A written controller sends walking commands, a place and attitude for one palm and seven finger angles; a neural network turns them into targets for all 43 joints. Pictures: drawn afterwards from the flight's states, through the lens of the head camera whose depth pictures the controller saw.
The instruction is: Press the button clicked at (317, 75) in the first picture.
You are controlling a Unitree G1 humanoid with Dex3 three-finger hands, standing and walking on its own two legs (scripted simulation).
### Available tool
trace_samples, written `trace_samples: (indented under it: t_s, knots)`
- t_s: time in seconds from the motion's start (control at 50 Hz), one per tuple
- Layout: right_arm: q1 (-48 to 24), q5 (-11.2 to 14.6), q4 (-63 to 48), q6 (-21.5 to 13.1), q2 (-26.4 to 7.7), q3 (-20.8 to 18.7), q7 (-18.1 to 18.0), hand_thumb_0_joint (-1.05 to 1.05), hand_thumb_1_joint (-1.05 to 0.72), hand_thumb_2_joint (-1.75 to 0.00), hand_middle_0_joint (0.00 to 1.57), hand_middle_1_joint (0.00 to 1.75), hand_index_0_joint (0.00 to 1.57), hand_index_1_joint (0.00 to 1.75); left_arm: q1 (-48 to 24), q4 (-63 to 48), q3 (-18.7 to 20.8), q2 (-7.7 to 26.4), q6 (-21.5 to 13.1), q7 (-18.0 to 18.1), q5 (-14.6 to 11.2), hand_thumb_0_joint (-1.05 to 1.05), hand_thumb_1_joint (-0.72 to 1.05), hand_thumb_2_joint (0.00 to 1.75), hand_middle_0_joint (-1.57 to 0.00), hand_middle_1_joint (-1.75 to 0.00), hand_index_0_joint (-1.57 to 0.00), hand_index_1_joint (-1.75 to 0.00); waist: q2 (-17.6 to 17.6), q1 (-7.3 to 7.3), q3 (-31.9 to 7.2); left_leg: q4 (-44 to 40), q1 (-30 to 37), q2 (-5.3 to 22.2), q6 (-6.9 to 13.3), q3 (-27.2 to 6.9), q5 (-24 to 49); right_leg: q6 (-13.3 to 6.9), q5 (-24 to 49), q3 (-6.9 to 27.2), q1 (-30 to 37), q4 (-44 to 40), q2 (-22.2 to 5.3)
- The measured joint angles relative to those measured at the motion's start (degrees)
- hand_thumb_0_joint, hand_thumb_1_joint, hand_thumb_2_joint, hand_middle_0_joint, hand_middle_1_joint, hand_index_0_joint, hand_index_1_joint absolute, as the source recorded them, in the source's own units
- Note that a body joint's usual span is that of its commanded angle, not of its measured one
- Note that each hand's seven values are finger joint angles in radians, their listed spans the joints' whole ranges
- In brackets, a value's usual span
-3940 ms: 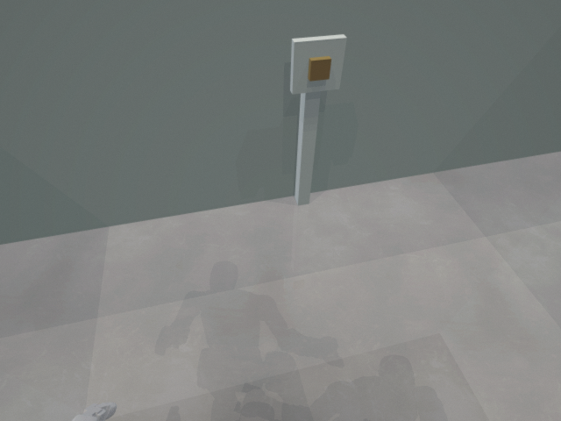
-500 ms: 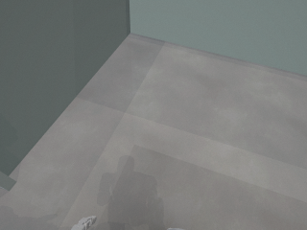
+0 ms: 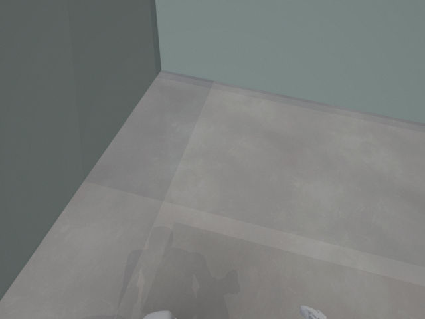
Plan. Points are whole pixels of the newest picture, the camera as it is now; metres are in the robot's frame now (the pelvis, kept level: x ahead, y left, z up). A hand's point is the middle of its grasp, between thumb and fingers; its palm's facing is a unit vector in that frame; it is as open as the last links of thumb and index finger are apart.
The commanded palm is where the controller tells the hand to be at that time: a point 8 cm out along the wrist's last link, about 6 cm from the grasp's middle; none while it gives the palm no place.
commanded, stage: walk to a spot facing it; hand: left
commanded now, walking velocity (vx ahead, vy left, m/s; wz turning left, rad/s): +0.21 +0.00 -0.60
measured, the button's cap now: out of the picture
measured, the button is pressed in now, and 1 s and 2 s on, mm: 0 0 0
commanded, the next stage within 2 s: turn to face it in 0.18 s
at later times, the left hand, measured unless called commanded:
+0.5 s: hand (174, 258) +0.27 +0.11 -0.15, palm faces -0.15 -0.96 -0.23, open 7.4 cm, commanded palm none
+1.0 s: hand (119, 308) +0.15 +0.21 -0.16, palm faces +0.22 -0.95 -0.21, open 7.4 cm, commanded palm none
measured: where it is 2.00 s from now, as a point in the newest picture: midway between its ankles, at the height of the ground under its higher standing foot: outside the picture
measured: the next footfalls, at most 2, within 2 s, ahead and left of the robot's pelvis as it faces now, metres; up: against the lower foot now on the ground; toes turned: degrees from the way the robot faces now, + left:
right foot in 0.40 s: +0.22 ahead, -0.16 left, +0.00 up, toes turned -18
left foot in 0.80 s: +0.17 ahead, +0.08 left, +0.00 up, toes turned +13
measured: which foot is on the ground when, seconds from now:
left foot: down 0.00-0.40, up 0.42-0.78, down 0.80-1.00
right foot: up 0.00-0.38, down 0.40-0.80, up 0.82-1.00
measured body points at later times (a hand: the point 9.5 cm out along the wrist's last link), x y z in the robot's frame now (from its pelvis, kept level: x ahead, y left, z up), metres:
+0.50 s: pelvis +0.13 -0.05 +0.00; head +0.15 -0.08 +0.45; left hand +0.27 +0.16 -0.13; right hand +0.05 -0.26 -0.17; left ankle +0.07 +0.09 -0.68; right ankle +0.18 -0.15 -0.72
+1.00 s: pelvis +0.12 -0.01 +0.02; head +0.15 +0.02 +0.46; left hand +0.14 +0.26 -0.14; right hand +0.20 -0.25 -0.12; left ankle +0.14 +0.07 -0.72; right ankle +0.13 -0.17 -0.63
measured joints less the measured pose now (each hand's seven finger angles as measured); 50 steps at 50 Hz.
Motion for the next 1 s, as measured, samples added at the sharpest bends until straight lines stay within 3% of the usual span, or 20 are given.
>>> trace_samples:
  t_s: [0.06,0.18,0.28,0.36,0.4,0.46,0.5,0.56,0.66,0.78,0.8,0.82,0.86,0.92,1.0]
  knots:
    - [2.9,0.9,0.7,-0.6,1.1,-1.0,-1.4,0.00,-0.94,-0.90,0.20,0.30,0.21,0.30,-2.8,-1.7,0.8,0.3,1.3,-0.7,0.7,0.00,0.91,0.90,-0.20,-0.30,-0.19,-0.30,0.1,-0.54,-0.4,-4.5,5.1,0.1,-0.9,1.4,0.1,1.1,5.9,-1.3,-8.7,5.5,-2.8]
    - [7.0,0.8,2.8,0.6,-1.1,-1.9,-1.8,-0.02,-0.97,-0.90,0.20,0.30,0.21,0.30,-8.3,-7.2,2.4,0.9,2.9,-1.3,1.1,0.00,0.91,0.90,-0.19,-0.30,-0.19,-0.30,0.0,-0.70,-1.9,-10.0,11.1,0.3,-1.2,4.8,-0.5,3.7,14.0,-2.2,-19.3,0.0,-6.7]
    - [9.3,0.5,3.8,2.1,-1.3,-2.0,-1.4,-0.01,-0.94,-0.90,0.20,0.30,0.20,0.30,-12.3,-9.6,2.6,1.2,3.9,-1.7,1.0,0.00,0.92,0.90,-0.19,-0.30,-0.19,-0.30,1.1,-1.96,-1.1,-10.6,14.1,1.4,-2.8,7.6,-2.7,4.9,15.7,-4.7,-18.5,-13.4,-7.4]
    - [10.6,0.1,4.3,2.9,-1.3,-2.2,-1.2,0.00,-0.93,-0.90,0.20,0.30,0.20,0.30,-14.4,-10.3,2.1,1.3,3.3,-1.3,1.1,0.00,0.92,0.90,-0.19,-0.30,-0.19,-0.30,2.7,-4.33,0.3,-6.4,14.7,3.3,-4.8,9.3,-6.7,4.0,15.1,-6.2,-12.6,-26.4,-6.0]
    - [12.2,0.3,5.1,3.2,-1.1,-2.0,-1.0,0.00,-0.92,-0.90,0.20,0.30,0.20,0.30,-14.8,-10.3,1.4,1.6,1.7,-0.8,1.4,0.00,0.91,0.90,-0.19,-0.30,-0.19,-0.30,3.1,-5.15,-0.1,-0.8,13.1,4.5,-5.8,8.6,-10.0,2.6,17.0,-6.7,-7.9,-33.3,-5.3]
    - [12.2,1.2,6.7,5.2,-1.5,-1.8,-1.1,0.01,-0.92,-0.90,0.20,0.30,0.20,0.30,-16.7,-9.1,0.0,0.1,-0.2,0.0,1.0,0.00,0.91,0.90,-0.19,-0.30,-0.19,-0.30,5.9,-5.98,0.7,12.8,6.7,3.8,-5.2,-1.4,-17.8,-0.5,12.1,-8.8,-7.4,-30.9,-4.0]
    - [12.3,1.3,7.1,6.2,-1.0,-1.6,-1.2,0.01,-0.92,-0.90,0.20,0.30,0.20,0.30,-17.5,-8.9,-0.6,-0.9,0.0,0.5,0.9,0.00,0.91,0.90,-0.19,-0.30,-0.19,-0.30,6.2,-6.19,0.3,20.0,2.9,2.4,-5.2,-5.3,-18.1,-0.8,12.1,-10.3,-5.6,-32.4,-4.2]
    - [11.8,1.2,7.3,7.2,0.0,-1.4,-0.9,0.01,-0.92,-0.90,0.20,0.30,0.20,0.30,-18.0,-8.9,-1.1,-2.0,0.6,1.1,0.8,0.00,0.91,0.90,-0.20,-0.30,-0.20,-0.30,5.1,-5.90,-0.6,25.4,-1.5,1.3,-5.5,-6.9,-15.2,-0.8,13.1,-12.2,-3.2,-35.6,-4.9]
    - [10.2,1.0,5.4,7.9,0.7,-1.9,-0.2,0.01,-0.91,-0.90,0.20,0.30,0.20,0.30,-18.2,-9.8,-0.6,-2.5,1.5,1.7,0.9,-0.01,0.92,0.90,-0.20,-0.30,-0.20,-0.30,3.2,-5.35,-1.9,21.2,-3.9,1.2,-5.9,-5.8,-12.3,-0.2,14.1,-15.7,-1.4,-38.5,-6.4]
    - [8.1,0.6,2.3,7.5,-0.8,-2.8,0.3,0.01,-0.92,-0.90,0.20,0.30,0.20,0.30,-17.0,-10.3,0.3,-0.6,2.8,1.6,1.1,-0.01,0.92,0.90,-0.20,-0.30,-0.20,-0.30,1.4,-4.32,-1.9,6.0,0.0,1.0,-5.4,-3.9,-7.7,1.7,12.1,-19.5,-2.9,-34.0,-9.4]
    - [8.1,0.5,1.7,7.1,-1.3,-3.0,0.3,0.01,-0.92,-0.90,0.20,0.30,0.20,0.30,-16.5,-10.4,0.5,-0.1,3.2,1.5,0.8,-0.01,0.91,0.90,-0.20,-0.30,-0.20,-0.30,1.1,-4.32,-2.0,3.7,0.3,0.4,-3.3,-4.2,-5.8,2.2,10.8,-19.7,-4.0,-31.6,-10.2]
    - [7.7,0.3,1.2,6.8,-1.4,-3.1,0.2,0.01,-0.92,-0.90,0.20,0.30,0.20,0.30,-16.0,-10.4,1.0,0.6,3.9,1.4,0.6,-0.01,0.91,0.90,-0.20,-0.30,-0.20,-0.30,0.5,-4.28,-1.9,4.5,-0.5,-0.3,-1.6,-4.4,-5.6,3.5,6.1,-18.0,-5.9,-27.8,-10.4]
    - [7.2,0.0,0.6,6.2,-1.3,-3.1,0.0,0.01,-0.92,-0.90,0.20,0.30,0.20,0.30,-15.2,-9.9,1.8,2.1,5.2,1.1,0.7,0.00,0.91,0.90,-0.20,-0.30,-0.20,-0.30,-0.2,-4.28,-1.5,4.5,-0.8,-1.0,-0.1,-4.6,-5.7,4.7,0.6,-11.9,-10.3,-17.4,-8.7]
    - [7.4,0.2,0.2,5.7,-1.4,-2.8,-0.7,0.01,-0.92,-0.90,0.20,0.30,0.20,0.30,-14.5,-9.1,2.8,3.6,5.7,0.6,1.0,0.00,0.91,0.90,-0.20,-0.30,-0.20,-0.30,-0.1,-4.13,-1.4,-0.3,0.4,-2.4,-0.2,-6.0,-2.8,5.9,3.9,-6.1,-14.6,-6.0,-6.6]
    - [7.5,0.5,0.2,5.4,-1.8,-2.3,-1.0,0.01,-0.91,-0.90,0.20,0.30,0.20,0.30,-13.4,-9.2,3.0,4.7,5.2,0.4,0.7,0.00,0.91,0.90,-0.20,-0.30,-0.19,-0.30,0.9,-3.45,-1.5,-7.0,2.5,-4.1,0.4,-7.8,1.3,7.4,7.1,-2.6,-15.1,-3.2,-5.6]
